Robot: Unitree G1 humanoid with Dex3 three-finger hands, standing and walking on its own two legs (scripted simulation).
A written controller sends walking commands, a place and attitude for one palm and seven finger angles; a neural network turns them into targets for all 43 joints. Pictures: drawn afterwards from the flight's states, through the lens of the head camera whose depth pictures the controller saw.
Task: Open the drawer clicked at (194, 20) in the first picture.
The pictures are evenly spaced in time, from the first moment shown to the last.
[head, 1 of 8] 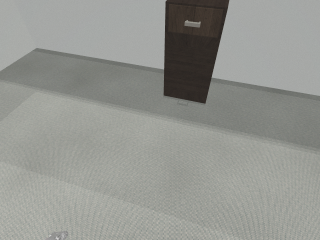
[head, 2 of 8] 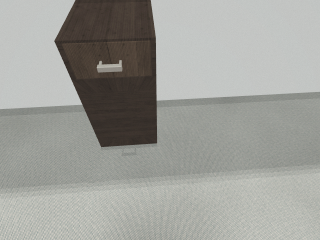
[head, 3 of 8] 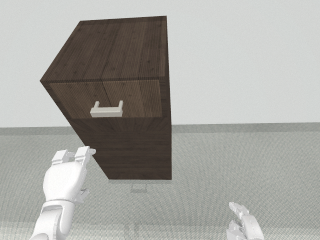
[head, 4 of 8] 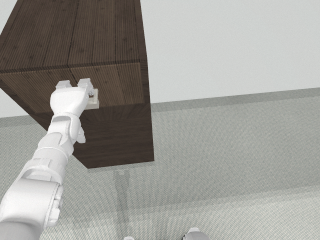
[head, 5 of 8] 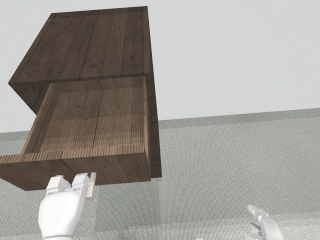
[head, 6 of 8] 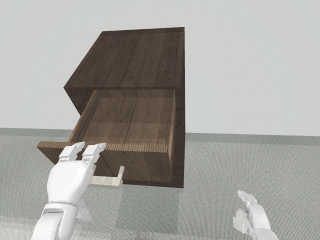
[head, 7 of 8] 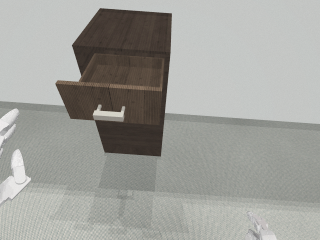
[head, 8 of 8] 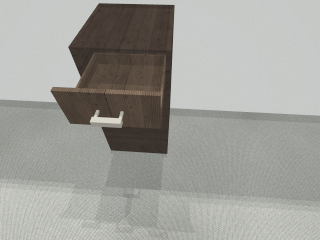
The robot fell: no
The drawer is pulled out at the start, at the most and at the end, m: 0.00 0.30 0.24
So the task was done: yes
